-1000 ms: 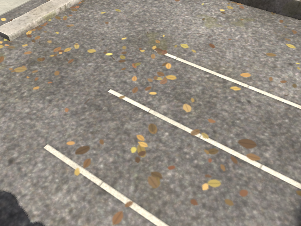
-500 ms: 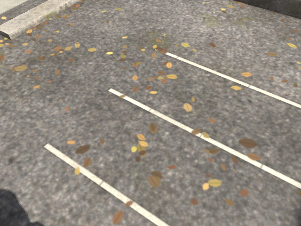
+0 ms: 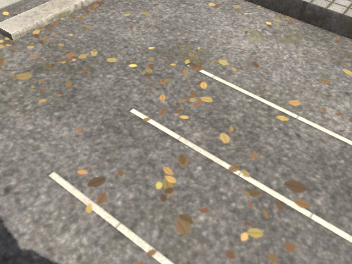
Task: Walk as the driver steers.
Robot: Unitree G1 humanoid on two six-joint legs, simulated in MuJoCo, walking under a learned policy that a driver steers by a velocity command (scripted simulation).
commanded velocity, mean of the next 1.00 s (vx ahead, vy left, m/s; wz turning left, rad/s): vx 0.12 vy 0.00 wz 0.00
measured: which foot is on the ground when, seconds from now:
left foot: down 0.00-0.44, up 0.46-0.70, down 0.72-1.00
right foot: down 0.00-0.00, up 0.02-0.40, down 0.42-1.00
